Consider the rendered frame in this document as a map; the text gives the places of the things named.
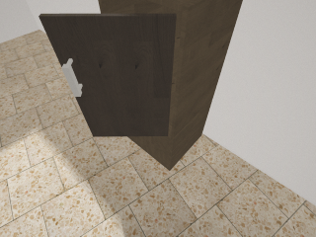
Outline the handle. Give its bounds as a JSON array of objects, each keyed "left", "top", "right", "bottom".
[{"left": 61, "top": 58, "right": 83, "bottom": 97}]

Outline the cupboard door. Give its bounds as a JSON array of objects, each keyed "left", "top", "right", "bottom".
[{"left": 39, "top": 13, "right": 177, "bottom": 137}]

